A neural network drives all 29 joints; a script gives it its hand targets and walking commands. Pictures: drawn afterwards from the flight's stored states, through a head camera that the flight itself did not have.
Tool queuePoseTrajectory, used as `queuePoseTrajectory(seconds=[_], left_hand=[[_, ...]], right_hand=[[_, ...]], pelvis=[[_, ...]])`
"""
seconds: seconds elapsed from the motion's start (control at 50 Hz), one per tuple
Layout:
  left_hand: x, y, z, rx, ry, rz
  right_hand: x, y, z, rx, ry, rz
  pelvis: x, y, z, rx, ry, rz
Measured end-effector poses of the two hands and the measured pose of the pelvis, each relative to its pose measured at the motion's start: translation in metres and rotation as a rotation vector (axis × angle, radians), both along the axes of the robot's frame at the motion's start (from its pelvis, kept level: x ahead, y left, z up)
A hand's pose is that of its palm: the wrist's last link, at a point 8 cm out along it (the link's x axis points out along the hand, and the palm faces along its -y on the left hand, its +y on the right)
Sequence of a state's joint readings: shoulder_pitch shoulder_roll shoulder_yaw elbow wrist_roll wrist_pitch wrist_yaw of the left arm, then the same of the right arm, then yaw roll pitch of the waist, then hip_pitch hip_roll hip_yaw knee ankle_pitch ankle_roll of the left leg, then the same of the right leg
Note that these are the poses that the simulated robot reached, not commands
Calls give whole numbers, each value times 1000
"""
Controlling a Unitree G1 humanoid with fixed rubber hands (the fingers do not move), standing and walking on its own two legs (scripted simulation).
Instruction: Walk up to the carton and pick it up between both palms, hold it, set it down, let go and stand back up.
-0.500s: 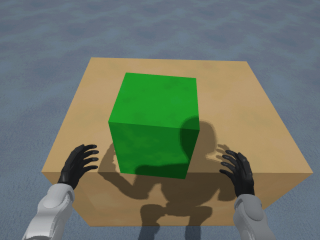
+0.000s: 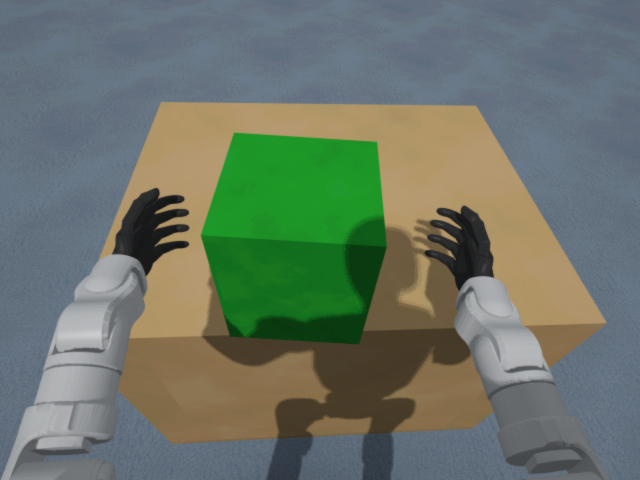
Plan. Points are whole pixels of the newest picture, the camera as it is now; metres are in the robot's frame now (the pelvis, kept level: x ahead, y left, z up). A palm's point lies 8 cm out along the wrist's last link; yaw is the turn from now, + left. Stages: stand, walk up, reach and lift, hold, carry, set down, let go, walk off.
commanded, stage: reach and lift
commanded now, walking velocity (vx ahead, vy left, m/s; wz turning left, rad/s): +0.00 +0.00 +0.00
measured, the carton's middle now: (299, 244) +0.45 +0.05 +0.02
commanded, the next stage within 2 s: none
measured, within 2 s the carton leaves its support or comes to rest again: neither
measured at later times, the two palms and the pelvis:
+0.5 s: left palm (132, 183) +0.41 +0.25 +0.16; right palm (482, 204) +0.42 -0.18 +0.15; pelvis +0.01 +0.00 +0.00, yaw +1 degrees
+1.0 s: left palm (144, 158) +0.44 +0.25 +0.17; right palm (474, 170) +0.46 -0.17 +0.17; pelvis +0.01 +0.00 +0.00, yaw +2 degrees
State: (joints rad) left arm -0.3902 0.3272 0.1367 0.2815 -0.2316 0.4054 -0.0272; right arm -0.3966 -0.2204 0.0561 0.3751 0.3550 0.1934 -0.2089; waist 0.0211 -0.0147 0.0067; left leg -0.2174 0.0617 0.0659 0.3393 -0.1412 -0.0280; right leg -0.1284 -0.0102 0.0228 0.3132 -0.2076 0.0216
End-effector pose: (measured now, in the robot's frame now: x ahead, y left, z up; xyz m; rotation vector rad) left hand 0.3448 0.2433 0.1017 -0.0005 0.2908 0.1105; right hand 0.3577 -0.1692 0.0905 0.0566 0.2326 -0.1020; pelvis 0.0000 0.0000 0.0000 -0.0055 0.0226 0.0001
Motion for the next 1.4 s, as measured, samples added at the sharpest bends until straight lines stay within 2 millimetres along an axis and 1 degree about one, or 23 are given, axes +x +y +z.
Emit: queuePoseTrajectory(seconds=[0.1,0.34,0.52,0.68,0.78,0.86,0.94,1.0,1.06,1.16,1.24,1.32,1.4], left_hand=[[13,3,11,8,0,1],[39,9,36,19,-3,12],[63,7,59,24,-13,15],[81,6,76,27,-14,28],[89,6,85,30,-16,37],[95,6,87,32,-20,42],[98,5,81,34,-22,37],[98,2,67,40,-20,27],[94,-1,46,46,-16,15],[84,-6,5,44,1,15],[78,-7,-18,36,13,30],[78,-6,-30,35,9,44],[81,-6,-34,39,-10,46]], right_hand=[[15,0,11,-4,-4,5],[45,-7,38,-3,-5,9],[66,-7,58,-7,8,14],[83,-4,77,-15,19,11],[92,-2,89,-22,22,5],[97,0,95,-33,27,-2],[99,2,92,-49,33,-8],[97,4,81,-63,40,-8],[93,7,61,-73,47,-4],[82,12,22,-71,62,8],[77,15,-1,-67,70,9],[78,14,-12,-71,66,4],[81,13,-15,-80,52,1]], pelvis=[[4,1,0,-3,6,5],[10,2,-1,-8,31,14],[9,1,-1,-10,55,16],[7,0,-2,-13,80,18],[6,0,-3,-16,98,22],[6,0,-3,-18,110,25],[5,0,-3,-19,119,29],[5,0,-3,-20,123,31],[5,1,-4,-20,130,32],[4,2,-6,-23,164,29],[1,3,-9,-26,213,25],[-2,4,-14,-28,264,23],[-5,5,-18,-29,302,22]])
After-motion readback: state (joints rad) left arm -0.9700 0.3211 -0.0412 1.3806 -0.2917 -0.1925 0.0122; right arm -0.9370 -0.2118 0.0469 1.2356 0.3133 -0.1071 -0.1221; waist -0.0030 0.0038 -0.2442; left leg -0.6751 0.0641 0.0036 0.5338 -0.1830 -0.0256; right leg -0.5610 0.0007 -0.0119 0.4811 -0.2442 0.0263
